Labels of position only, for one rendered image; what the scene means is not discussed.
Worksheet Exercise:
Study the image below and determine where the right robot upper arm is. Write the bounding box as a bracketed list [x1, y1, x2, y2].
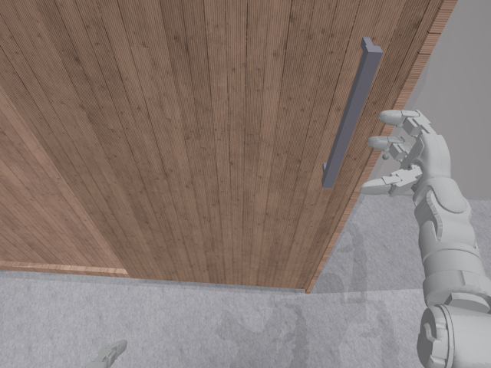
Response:
[417, 304, 491, 368]

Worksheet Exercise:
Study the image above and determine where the robot right hand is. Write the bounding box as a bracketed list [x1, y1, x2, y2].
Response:
[360, 110, 451, 198]

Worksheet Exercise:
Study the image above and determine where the robot right forearm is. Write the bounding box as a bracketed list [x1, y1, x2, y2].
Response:
[413, 177, 491, 314]

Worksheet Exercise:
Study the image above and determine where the handle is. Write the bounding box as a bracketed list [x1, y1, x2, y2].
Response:
[321, 37, 383, 188]

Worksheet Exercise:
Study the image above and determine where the robot left hand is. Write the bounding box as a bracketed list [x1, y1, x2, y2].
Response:
[85, 340, 127, 368]

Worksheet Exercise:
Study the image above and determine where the wardrobe door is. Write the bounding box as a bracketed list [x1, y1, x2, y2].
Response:
[0, 0, 441, 289]
[0, 85, 124, 268]

